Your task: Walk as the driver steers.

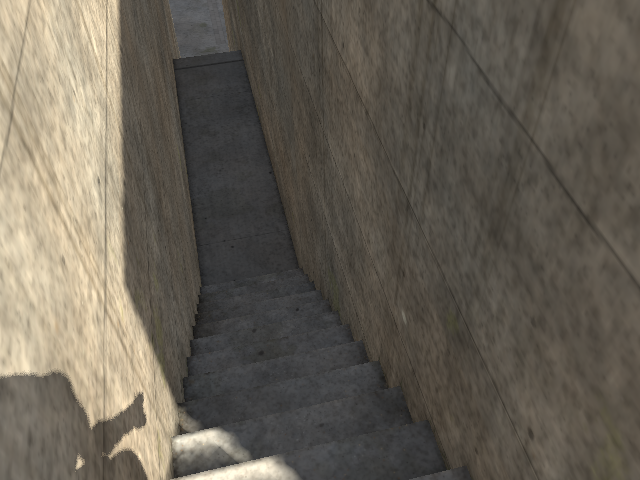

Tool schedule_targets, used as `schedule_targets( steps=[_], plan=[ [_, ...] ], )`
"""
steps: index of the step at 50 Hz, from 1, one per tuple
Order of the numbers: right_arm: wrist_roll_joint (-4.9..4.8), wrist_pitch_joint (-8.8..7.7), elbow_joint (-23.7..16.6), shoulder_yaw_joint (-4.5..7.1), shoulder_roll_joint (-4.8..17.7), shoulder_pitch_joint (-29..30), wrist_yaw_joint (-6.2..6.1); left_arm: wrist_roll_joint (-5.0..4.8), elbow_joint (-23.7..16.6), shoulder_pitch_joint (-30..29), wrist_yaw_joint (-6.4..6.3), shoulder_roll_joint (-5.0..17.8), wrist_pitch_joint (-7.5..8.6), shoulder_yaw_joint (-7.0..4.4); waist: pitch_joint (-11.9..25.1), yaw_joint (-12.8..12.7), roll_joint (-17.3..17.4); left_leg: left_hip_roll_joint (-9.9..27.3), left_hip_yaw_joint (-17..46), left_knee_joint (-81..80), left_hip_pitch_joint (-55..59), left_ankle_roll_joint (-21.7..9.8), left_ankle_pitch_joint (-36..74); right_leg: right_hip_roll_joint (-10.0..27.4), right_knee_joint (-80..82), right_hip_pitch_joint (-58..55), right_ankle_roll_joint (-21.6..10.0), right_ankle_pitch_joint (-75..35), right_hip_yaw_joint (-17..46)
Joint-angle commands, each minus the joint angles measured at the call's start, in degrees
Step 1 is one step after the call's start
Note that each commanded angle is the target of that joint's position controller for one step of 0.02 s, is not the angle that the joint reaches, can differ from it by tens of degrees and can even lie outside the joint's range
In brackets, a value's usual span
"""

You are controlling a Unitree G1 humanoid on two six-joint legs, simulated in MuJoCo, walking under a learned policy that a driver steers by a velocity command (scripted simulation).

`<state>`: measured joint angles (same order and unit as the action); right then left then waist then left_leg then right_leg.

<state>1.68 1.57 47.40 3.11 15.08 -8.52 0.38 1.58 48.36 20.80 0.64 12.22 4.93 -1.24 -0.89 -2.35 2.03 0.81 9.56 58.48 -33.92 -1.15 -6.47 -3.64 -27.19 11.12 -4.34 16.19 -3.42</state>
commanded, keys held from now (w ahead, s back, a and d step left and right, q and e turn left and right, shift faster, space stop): w+shift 1.00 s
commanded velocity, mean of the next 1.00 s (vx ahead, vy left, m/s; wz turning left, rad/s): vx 0.96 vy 0.03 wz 0.00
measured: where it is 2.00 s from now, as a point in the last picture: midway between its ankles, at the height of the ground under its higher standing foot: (295, 376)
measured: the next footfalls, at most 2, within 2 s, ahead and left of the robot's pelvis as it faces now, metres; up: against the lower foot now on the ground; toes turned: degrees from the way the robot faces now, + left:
left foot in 0.34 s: +0.22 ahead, +0.18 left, -0.21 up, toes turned -1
right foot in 0.70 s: +0.51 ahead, -0.03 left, -0.41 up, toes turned +1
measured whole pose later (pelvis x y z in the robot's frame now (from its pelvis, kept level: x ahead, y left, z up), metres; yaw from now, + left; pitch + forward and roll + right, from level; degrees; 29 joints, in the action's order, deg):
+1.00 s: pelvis +0.64 +0.10 -0.55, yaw +0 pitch -1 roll -2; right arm 4.0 -1.2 47.1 1.8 16.7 -8.0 1.3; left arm -0.2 61.4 33.2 -7.3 9.4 7.3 -2.6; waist -1.7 -3.3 8.6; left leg -1.2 4.7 44.3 -30.2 -5.3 28.0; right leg -1.2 -78.3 15.5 -3.0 51.0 -1.8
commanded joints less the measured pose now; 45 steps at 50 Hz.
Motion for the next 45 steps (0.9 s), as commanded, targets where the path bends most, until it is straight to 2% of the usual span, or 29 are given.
schedule_targets(
  steps=[1, 3, 8, 13, 15, 16, 17, 18, 19, 20, 22, 23, 24, 26, 28, 30, 32, 33, 34, 35, 36, 37, 38, 39, 40, 41, 42, 43, 45],
  plan=[
    [0.79, 0.57, -4.81, 3.37, 6.63, 1.20, 0.13, -1.73, 0.78, 6.13, -0.88, 8.76, 3.51, -2.44, -2.53, 0.78, -1.71, 0.41, 6.53, -4.14, -10.76, -0.20, 15.32, 14.31, 5.47, -6.96, -8.50, -10.74, 14.92],
    [0.77, 0.95, -6.50, 3.80, 6.83, 2.03, 0.83, -3.19, 2.46, 5.55, -1.74, 8.84, 4.59, -2.58, -3.59, 2.19, -3.86, 0.55, 6.26, -13.00, -9.48, 0.70, 24.96, 12.14, 2.01, -3.94, -7.15, -7.79, 12.03],
    [-0.08, -0.58, -7.38, 3.41, 4.72, 3.91, 2.65, -1.62, 1.09, 2.55, -4.83, 8.39, 3.79, -1.65, -2.50, 2.85, -3.08, -0.95, 2.89, -12.04, 7.61, 1.32, 42.29, 12.07, -12.48, 14.20, -6.90, 4.17, 11.14],
    [-0.25, -1.44, -7.39, 2.75, 5.06, 1.57, 1.12, 0.79, 4.04, 1.74, -5.94, 8.27, 0.52, -1.84, -6.47, 1.56, -8.99, 1.86, -4.55, -20.53, 11.48, -0.59, 32.17, 11.98, -28.35, 9.15, -5.87, -6.30, 9.89],
    [0.82, 0.11, -1.31, 4.54, 8.99, -18.14, -1.25, 1.77, 3.24, -2.83, -4.12, 8.77, -0.63, -1.56, 3.14, 9.30, -8.61, 1.05, -9.61, -18.45, 29.39, -3.06, 21.22, 12.75, -48.56, 6.61, -6.17, -37.31, 8.07],
    [1.36, 0.21, 3.58, 5.68, 11.63, -33.89, -2.45, -0.24, 2.36, -8.04, -3.00, 9.02, -0.42, -2.07, 6.13, 16.90, -3.84, -0.93, -12.93, -21.80, 45.46, -2.90, 19.07, 9.30, -66.86, 16.89, -4.66, -43.77, 8.07],
    [2.77, -1.35, 6.44, 4.83, 10.16, -43.49, -2.15, 0.56, 1.95, -15.53, -3.32, 5.97, -0.94, -1.72, -4.00, 25.90, 8.86, 4.14, -4.81, -37.90, 49.76, -9.13, 26.80, -3.84, -104.90, 34.56, -2.24, -1.85, 5.40],
    [1.44, -4.32, 4.45, 1.92, 9.79, -32.45, -0.49, 0.15, -4.07, -13.44, -4.13, -0.40, -0.98, 0.38, -12.32, 14.11, 20.56, 9.02, -0.16, -17.02, 43.73, -4.36, 71.77, -11.03, -109.66, 54.15, -3.52, 30.00, 9.83],
    [-0.04, -5.97, 3.37, 1.71, 10.09, -29.06, 0.87, -0.04, -3.89, -3.18, -4.86, -0.96, -1.06, 0.52, -5.91, 4.96, 19.23, 14.40, 6.28, -14.11, 44.71, -5.52, 80.44, -7.06, -99.33, 56.42, -4.80, 24.41, 11.59],
    [-1.28, -7.14, 2.72, 2.20, 9.08, -27.47, 1.03, 1.62, -0.66, 0.00, -4.97, 1.83, -1.50, -0.29, -1.79, 3.10, 7.33, 14.89, 9.61, -17.06, 41.92, -7.94, 46.43, -1.32, -88.93, 55.73, -5.54, 14.48, 14.65],
    [-1.91, -8.31, 2.22, 0.67, 7.93, -20.02, -0.24, 3.73, -0.76, -3.46, -4.34, 2.15, -1.71, -0.55, 0.08, -1.32, -1.95, 13.32, 10.70, -16.59, 26.82, -9.18, 21.88, 0.89, -77.21, 54.55, -2.28, -1.05, 16.88],
    [-2.48, -9.18, 2.26, 0.59, 9.75, -19.26, -0.65, 4.35, -2.08, -6.04, -4.15, 1.59, -1.61, -0.72, -3.10, -1.73, 2.44, 19.61, 18.53, -16.26, 19.76, -13.56, 31.31, 3.47, -70.59, 54.53, 0.62, -2.69, 18.10],
    [-2.05, -8.94, 0.85, -0.32, 8.76, -13.52, -1.76, 2.45, -5.07, -11.65, -3.22, 1.67, -1.82, 0.26, -6.32, -4.24, -1.28, 18.54, 18.29, -22.00, -0.17, -14.20, 11.17, 6.58, -47.80, 40.88, 5.21, -17.16, 13.45],
    [-2.69, -8.82, 3.75, -0.16, 10.66, -17.86, -2.33, 3.09, -1.15, -11.16, -1.76, 1.78, -3.61, -0.48, -2.84, -1.16, 3.47, 13.33, 16.63, -21.14, -5.58, -13.08, -1.63, 4.83, -52.17, 26.49, 5.40, -26.40, 6.04],
    [-3.59, -9.76, 3.97, -1.86, 3.41, -16.48, -2.89, 1.83, -4.82, -20.93, -0.11, 3.33, -1.95, -0.57, -6.47, 1.58, 0.62, 4.62, 7.05, -11.48, -0.12, -10.77, -20.30, 7.68, -23.75, 28.55, 3.09, -57.47, 7.04],
    [-2.70, -9.33, 5.49, -1.29, 3.42, -22.05, -1.61, -1.30, -4.87, -22.38, -0.27, 1.56, -1.62, -0.08, -5.53, 7.59, 2.18, 0.33, 0.23, -10.63, -5.43, -10.57, -27.43, 2.87, -10.84, 8.12, 4.62, -53.61, -2.13],
    [-1.84, -8.72, 5.81, 0.47, 7.25, -14.76, -1.65, -1.01, 1.11, -4.94, -2.04, 3.04, -3.56, -1.54, -1.53, -1.54, 11.77, 5.88, 2.38, 4.12, 2.06, -13.10, -8.98, 4.37, -17.98, 0.29, 2.14, -47.04, -2.78],
    [-1.25, -8.45, 6.29, 0.51, 6.13, -15.75, -1.26, -0.60, 6.52, 9.10, -2.90, 6.00, -3.85, -3.19, 2.49, -6.01, 8.96, 4.40, -1.00, 21.21, 5.01, -12.00, 9.10, 4.64, -15.17, -8.93, 0.18, -39.53, -1.52],
    [-0.63, -7.61, 7.28, 1.05, 7.30, -10.78, -1.69, 0.38, 11.91, 26.94, -3.25, 9.95, -2.98, -5.76, 3.33, -17.04, -2.24, -0.81, -7.70, 50.14, -5.03, -9.54, 9.17, 5.33, -6.76, -26.58, -2.62, -38.70, -1.64],
    [0.41, -6.84, 6.65, 1.82, 5.33, -3.80, -2.25, -0.21, 10.70, 28.44, -1.32, 10.77, -2.56, -6.33, -4.72, -21.45, -9.70, -12.06, -9.79, 71.35, -13.51, -9.18, -34.13, 10.99, 10.22, -23.61, -6.45, -31.60, 6.86],
    [-1.02, -7.53, 2.88, 0.34, -1.13, -10.77, -2.58, 1.48, 8.69, 22.44, 0.42, 8.98, -0.80, -4.35, -6.60, -8.57, -9.40, -11.09, 2.12, 64.52, -31.33, -10.28, -34.04, 15.56, -11.63, -27.73, -2.62, -42.10, 14.03],
    [-0.71, -7.77, 4.33, -0.16, -2.66, -18.01, -2.79, 1.11, 7.48, 16.50, 1.03, 6.89, -0.14, -3.49, -3.57, -1.38, -7.54, -6.14, 3.14, 53.05, -31.98, -11.17, -25.70, 19.35, -12.33, -26.00, -4.10, -43.42, 20.80],
    [0.08, -6.73, 6.95, 0.59, 1.08, -22.33, -3.23, -0.08, 7.78, 13.55, -0.01, 4.94, 1.45, -2.55, -6.29, 3.36, -1.37, -3.72, 4.15, 37.66, -27.18, -9.57, -15.79, 19.07, -9.99, -14.63, -4.40, -31.70, 19.66],
    [2.09, -5.53, 7.48, 0.52, 1.62, -19.93, -3.45, -0.97, 8.54, 11.09, -1.03, 3.40, 2.61, -2.20, -5.98, 4.42, -3.16, -2.70, 4.30, 36.52, -27.39, -8.39, -14.96, 17.72, -9.94, -8.30, -5.95, -20.11, 21.12],
    [3.41, -4.68, 1.81, 0.34, 1.36, -14.63, -3.37, -0.95, 6.49, 4.92, -2.94, 5.30, 3.74, -2.19, -9.44, 6.53, -11.36, 0.45, 6.67, 20.18, -25.70, -1.69, -9.11, 28.81, -8.39, 8.40, -14.31, -12.61, 34.39],
    [3.70, -3.78, 1.79, 0.55, 3.57, -7.60, -3.32, -0.89, 7.84, 6.17, -3.89, 3.51, 3.96, -1.69, -11.32, 4.28, -5.25, 0.29, 5.88, 12.68, -16.18, 0.68, -1.84, 22.85, -8.94, 18.53, -14.53, -13.68, 31.10],
    [2.84, -2.72, 3.04, -0.12, 2.33, -8.35, -3.17, -0.13, 7.56, 5.40, -4.36, 6.64, 3.79, -2.68, -6.68, 4.72, -9.38, -1.86, 0.80, 14.12, -6.75, 0.82, 6.72, 18.96, -11.49, 22.57, -12.10, -11.01, 25.64],
    [1.01, -3.37, 1.09, 0.23, 4.17, -4.73, -2.22, -0.69, 6.56, 1.85, -5.33, 4.35, 4.40, -2.61, -5.06, 6.49, -6.76, -1.16, 0.70, -0.17, 0.41, 0.73, 24.45, 10.79, -14.09, 27.24, -7.86, 0.35, 16.58],
    [0.58, -3.82, -0.22, -1.93, -1.55, -3.28, 1.88, -2.85, 5.29, 0.94, -9.04, 5.77, 5.03, -2.20, -7.36, 7.97, 7.63, -2.79, -7.34, -13.95, 23.66, -1.01, 49.11, 8.83, -17.25, 42.57, -4.04, 7.22, 12.10]
  ],
)
Keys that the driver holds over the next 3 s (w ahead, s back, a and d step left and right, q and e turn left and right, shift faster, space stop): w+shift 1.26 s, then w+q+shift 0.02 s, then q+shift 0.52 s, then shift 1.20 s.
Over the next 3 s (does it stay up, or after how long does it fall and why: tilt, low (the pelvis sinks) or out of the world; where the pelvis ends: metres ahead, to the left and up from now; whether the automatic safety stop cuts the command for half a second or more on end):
stays up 1.37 0.29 -1.22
